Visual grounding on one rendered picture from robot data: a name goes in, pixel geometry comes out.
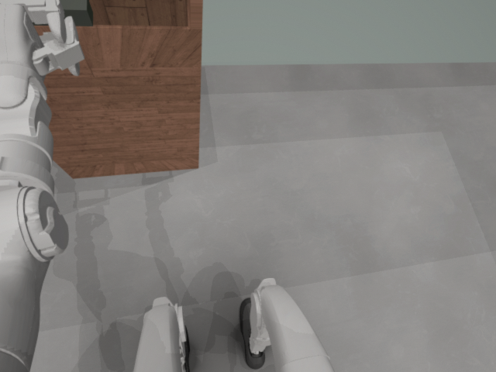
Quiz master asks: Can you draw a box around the left robot hand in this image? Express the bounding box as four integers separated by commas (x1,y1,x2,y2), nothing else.
0,0,84,81

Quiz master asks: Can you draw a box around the robot right thigh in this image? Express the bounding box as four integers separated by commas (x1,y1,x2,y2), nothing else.
250,285,335,372

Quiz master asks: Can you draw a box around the drawer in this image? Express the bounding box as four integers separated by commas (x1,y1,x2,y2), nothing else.
89,0,188,26

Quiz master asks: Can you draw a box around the robot left thigh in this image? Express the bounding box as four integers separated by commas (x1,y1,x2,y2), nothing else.
133,303,187,372

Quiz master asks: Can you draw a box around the robot left upper arm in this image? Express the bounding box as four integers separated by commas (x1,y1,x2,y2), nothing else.
0,186,69,372

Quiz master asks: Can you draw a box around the robot thigh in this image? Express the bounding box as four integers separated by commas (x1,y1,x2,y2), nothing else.
250,285,335,372
133,303,187,372

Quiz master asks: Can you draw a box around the left robot forearm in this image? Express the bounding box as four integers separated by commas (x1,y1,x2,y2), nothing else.
0,64,54,197

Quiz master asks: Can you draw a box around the handle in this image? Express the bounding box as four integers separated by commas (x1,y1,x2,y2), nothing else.
23,0,93,26

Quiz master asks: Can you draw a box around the cabinet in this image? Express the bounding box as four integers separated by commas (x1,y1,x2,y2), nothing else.
34,0,203,179

